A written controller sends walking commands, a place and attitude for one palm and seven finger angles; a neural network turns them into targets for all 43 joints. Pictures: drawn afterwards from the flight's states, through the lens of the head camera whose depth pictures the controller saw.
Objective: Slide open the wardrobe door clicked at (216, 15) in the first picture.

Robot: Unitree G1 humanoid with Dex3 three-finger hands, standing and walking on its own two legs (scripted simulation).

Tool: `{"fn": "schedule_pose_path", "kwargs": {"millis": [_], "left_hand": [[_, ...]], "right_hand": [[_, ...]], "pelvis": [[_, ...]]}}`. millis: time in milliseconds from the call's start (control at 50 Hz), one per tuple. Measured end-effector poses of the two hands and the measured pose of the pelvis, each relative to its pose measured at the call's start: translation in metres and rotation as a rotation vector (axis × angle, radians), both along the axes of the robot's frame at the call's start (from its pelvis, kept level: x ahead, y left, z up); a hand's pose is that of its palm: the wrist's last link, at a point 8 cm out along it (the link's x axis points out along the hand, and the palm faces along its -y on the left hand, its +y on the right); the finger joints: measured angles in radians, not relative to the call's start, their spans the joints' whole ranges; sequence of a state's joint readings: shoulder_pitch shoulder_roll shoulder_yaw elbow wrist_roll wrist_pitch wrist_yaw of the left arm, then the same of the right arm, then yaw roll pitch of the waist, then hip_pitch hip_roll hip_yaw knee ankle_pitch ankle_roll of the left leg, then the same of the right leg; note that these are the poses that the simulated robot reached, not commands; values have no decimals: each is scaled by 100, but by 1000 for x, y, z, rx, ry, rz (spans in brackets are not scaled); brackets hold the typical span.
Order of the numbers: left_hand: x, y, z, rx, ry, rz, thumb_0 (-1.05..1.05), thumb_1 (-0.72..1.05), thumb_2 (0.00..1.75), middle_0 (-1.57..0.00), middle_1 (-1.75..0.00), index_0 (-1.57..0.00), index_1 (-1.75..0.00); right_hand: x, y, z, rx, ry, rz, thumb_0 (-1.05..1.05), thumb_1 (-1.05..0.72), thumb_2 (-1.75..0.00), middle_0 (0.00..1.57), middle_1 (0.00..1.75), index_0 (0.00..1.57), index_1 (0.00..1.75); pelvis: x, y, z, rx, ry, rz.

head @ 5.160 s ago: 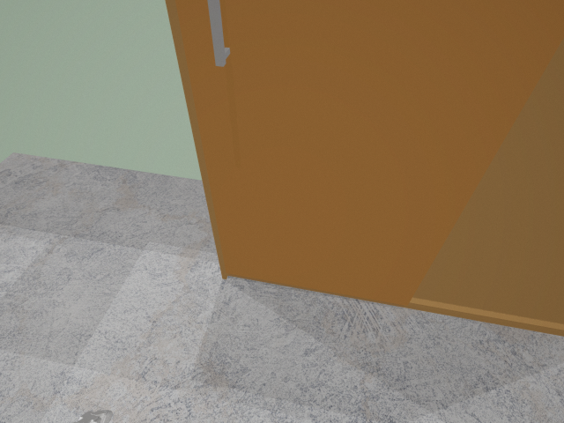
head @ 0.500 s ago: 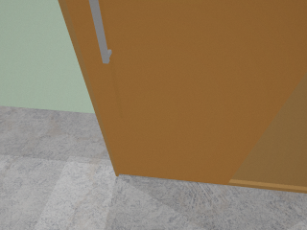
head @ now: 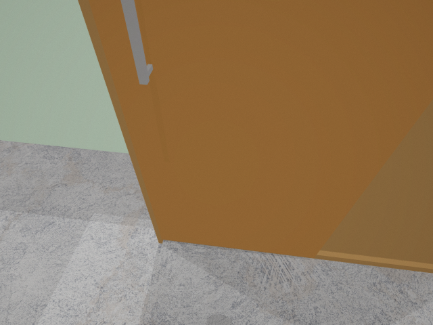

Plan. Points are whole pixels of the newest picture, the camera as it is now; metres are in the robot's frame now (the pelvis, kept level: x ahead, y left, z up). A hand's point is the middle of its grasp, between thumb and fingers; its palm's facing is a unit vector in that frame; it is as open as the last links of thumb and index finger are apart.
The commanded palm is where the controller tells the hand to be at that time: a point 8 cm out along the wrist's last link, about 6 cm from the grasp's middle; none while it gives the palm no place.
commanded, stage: look again from close up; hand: left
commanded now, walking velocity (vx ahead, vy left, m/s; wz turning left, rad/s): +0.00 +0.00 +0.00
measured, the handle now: (137, 27) +0.57 +0.20 +0.27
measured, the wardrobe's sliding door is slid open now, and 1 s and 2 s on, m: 0.00 0.00 0.00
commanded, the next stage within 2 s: shuffle to correct the standing spot in 0.38 s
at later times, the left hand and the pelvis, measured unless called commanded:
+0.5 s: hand out of the picture +0.02 +0.17 -0.17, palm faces +0.02 -0.98 -0.20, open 7.4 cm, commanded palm none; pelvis +0.00 -0.01 +0.00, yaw +0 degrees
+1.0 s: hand out of the picture +0.06 +0.20 -0.18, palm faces +0.04 -0.98 -0.20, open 7.4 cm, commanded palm none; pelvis +0.06 +0.03 -0.01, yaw -1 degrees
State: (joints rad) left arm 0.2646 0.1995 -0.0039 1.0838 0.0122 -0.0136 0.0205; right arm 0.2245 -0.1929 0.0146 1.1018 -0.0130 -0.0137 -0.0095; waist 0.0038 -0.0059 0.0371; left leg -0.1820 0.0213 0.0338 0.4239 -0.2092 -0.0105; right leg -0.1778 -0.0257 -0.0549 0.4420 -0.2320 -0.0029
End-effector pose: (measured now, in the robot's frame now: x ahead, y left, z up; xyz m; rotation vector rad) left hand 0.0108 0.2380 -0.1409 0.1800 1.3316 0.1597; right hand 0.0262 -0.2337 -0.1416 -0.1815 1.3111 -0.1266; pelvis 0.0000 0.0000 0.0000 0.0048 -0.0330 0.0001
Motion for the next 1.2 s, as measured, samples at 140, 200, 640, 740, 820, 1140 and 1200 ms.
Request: {"fn": "schedule_pose_path", "kwargs": {"millis": [140, 200, 640, 740, 820, 1140, 1200], "left_hand": [[-1, -5, 0, -3, 6, 3, 0, 91, 90, -20, -30, -20, -30], [-1, -7, -1, -6, 7, 3, 0, 91, 90, -20, -30, -20, -30], [-4, -17, -6, -33, 24, 25, 0, 91, 90, -20, -30, -20, -30], [-10, -13, -12, -58, 54, 61, 0, 91, 90, -20, -30, -20, -30], [-11, -2, -18, -72, 100, 74, 0, 91, 90, -20, -30, -20, -30], [66, 25, -2, -5, -22, 105, 0, 92, 90, -20, -30, -20, -30], [61, 32, -3, -22, 23, 109, 0, 92, 90, -20, -30, -20, -30]], "right_hand": [[-7, 1, -2, 10, 22, -8, 0, -91, -89, 20, 30, 20, 30], [-10, 1, -2, 13, 31, -10, 0, -91, -89, 20, 30, 20, 30], [-10, 6, -4, 19, 47, -19, 0, -91, -89, 19, 30, 20, 30], [-13, 16, -4, 10, 82, -25, 0, -91, -89, 19, 30, 20, 30], [-13, 30, -2, 1, 100, -41, 0, -91, -89, 19, 30, 20, 30], [28, 72, -16, 86, 177, -30, 1, -91, -89, 20, 30, 20, 30], [67, 71, -10, 49, 109, -10, 2, -93, -89, 20, 30, 21, 30]], "pelvis": [[0, -3, 0, 1, 1, -1], [0, -4, 0, 1, 2, 0], [9, -4, -2, -4, 9, -10], [22, 7, -5, -18, 19, -7], [35, 20, -7, -4, 25, -11], [84, 42, -6, 12, 24, 27], [93, 53, -4, 16, 28, 21]]}}
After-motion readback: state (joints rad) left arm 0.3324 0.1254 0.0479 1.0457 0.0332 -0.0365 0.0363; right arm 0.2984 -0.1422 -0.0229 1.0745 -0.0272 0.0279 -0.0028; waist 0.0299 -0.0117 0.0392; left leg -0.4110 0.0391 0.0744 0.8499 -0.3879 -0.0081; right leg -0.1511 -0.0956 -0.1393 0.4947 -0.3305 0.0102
